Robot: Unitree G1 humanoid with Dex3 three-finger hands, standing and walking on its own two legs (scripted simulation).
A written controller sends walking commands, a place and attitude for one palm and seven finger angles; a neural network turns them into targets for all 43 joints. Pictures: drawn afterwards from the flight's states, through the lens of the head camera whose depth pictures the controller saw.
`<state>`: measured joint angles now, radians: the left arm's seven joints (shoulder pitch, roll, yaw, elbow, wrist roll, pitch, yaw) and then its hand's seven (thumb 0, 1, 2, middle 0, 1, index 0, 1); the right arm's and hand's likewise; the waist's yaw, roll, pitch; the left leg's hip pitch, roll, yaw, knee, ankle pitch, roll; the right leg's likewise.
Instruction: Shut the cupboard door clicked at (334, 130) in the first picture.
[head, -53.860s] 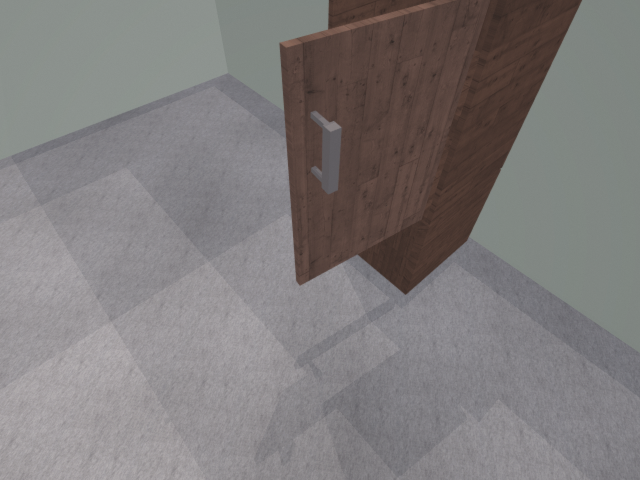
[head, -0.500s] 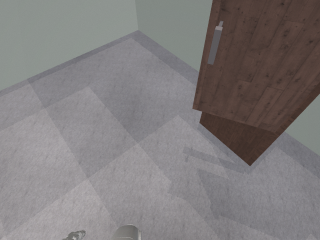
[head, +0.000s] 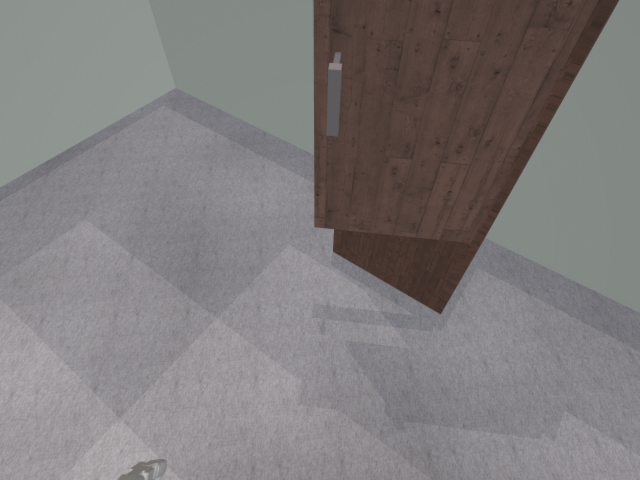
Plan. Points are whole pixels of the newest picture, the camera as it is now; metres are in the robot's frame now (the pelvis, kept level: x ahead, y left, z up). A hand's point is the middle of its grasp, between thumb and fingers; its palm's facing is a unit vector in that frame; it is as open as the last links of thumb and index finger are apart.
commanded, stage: take the last steps up to it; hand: left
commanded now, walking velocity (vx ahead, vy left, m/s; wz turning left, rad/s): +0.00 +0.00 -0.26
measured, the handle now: (334, 95) +0.72 +0.01 +0.08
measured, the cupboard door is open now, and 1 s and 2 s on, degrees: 29 29 29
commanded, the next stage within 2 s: come to a stop and stand still in 0.82 s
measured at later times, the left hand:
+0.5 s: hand out of the picture +0.14 +0.18 -0.16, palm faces -0.13 -0.98 -0.13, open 7.4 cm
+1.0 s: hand (306, 372) +0.30 +0.04 -0.16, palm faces -0.13 -0.97 -0.20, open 7.2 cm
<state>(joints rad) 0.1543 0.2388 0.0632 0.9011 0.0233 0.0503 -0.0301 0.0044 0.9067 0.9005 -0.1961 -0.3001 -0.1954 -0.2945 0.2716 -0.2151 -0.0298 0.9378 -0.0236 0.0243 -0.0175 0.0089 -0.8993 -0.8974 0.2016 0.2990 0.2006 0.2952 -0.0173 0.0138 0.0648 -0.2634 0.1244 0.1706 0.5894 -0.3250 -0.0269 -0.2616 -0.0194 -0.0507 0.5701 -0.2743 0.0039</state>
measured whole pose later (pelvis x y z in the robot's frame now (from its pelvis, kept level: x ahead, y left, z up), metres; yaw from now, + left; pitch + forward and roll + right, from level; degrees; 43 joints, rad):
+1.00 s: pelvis +0.20 -0.13 +0.01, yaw -8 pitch +1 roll -1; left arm 0.17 0.17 0.04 1.04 0.02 -0.05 0.02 -0.02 0.94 0.90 -0.20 -0.30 -0.20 -0.29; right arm 0.24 -0.17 -0.04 1.02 -0.02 -0.01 -0.02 0.01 -0.91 -0.90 0.19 0.30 0.19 0.29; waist -0.03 0.02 0.04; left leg -0.44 0.08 0.10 0.84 -0.37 -0.03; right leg -0.23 0.02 -0.16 0.42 -0.22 -0.07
